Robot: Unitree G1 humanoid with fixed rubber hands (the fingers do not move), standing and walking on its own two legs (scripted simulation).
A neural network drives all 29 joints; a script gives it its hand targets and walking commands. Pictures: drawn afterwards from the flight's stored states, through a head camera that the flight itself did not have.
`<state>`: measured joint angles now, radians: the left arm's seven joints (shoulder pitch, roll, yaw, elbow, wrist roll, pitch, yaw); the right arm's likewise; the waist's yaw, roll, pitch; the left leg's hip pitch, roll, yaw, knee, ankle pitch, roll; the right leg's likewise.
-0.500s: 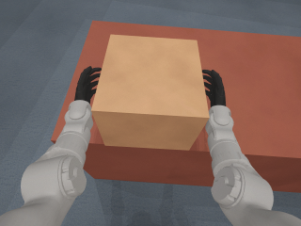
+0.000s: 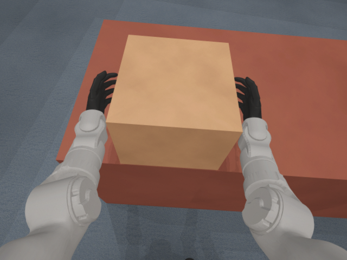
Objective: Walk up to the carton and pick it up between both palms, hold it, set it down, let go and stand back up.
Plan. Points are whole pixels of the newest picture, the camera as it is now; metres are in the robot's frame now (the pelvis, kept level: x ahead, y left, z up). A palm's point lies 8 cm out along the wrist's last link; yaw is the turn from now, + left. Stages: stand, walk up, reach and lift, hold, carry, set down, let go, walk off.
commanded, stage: set down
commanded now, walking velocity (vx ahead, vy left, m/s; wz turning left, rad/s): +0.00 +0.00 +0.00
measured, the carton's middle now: (174, 103) +0.50 -0.01 -0.01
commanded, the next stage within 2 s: none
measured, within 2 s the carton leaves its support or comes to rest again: neither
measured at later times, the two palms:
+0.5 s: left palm (97, 107) +0.46 +0.17 +0.04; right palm (250, 113) +0.44 -0.19 +0.05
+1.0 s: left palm (97, 109) +0.46 +0.17 +0.03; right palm (250, 114) +0.43 -0.19 +0.04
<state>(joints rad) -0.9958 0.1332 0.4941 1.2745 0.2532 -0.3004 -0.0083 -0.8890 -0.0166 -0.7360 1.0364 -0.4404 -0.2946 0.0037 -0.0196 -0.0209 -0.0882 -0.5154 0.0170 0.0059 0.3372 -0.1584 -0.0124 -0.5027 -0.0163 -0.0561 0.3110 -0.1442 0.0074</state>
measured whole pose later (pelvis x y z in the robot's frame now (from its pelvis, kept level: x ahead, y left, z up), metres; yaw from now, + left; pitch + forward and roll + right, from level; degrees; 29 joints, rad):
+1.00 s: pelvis +0.00 -0.01 +0.00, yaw +0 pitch +19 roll +0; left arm -0.96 0.11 0.59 1.16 0.36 -0.26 -0.06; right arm -0.86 0.06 -0.78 0.89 -0.53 -0.24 0.03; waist -0.02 -0.04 -0.07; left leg -0.51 0.02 0.01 0.33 -0.15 -0.02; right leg -0.51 -0.01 -0.06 0.33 -0.15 0.00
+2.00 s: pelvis -0.04 -0.01 -0.03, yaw -2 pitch +29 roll -1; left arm -1.29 0.43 -0.24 1.56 -0.44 -0.24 -0.01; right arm -1.20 -0.38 0.09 1.39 0.45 -0.16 0.01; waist -0.03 -0.02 -0.29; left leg -0.93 0.05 0.00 0.64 -0.23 -0.03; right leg -0.91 0.01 -0.06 0.60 -0.20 -0.01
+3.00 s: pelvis -0.03 -0.01 -0.01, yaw -1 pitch +11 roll -1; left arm -0.75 0.39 -0.05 1.15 -0.31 -0.17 -0.06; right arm -0.70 -0.33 0.13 1.05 0.43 -0.14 -0.06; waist 0.01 -0.02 -0.13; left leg -0.46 0.05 0.01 0.49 -0.21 -0.02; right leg -0.45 0.01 -0.05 0.45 -0.18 -0.01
